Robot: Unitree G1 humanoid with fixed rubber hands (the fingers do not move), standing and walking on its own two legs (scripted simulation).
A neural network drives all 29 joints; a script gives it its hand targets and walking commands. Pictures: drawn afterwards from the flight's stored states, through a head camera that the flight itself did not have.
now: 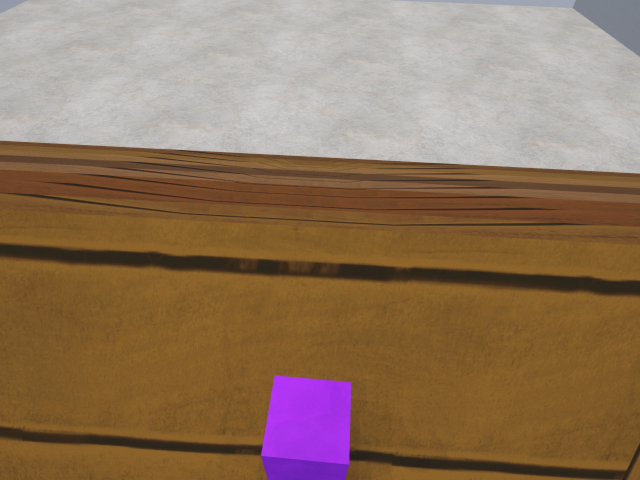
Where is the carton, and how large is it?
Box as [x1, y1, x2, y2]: [261, 376, 350, 479]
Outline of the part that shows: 274,376 261,457 268,479 344,479 348,466 350,382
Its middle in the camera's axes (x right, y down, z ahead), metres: -0.03 +0.53 +1.06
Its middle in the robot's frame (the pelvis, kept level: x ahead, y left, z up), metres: +0.41 +0.02 -0.66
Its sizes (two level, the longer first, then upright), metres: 0.210 0.200 0.250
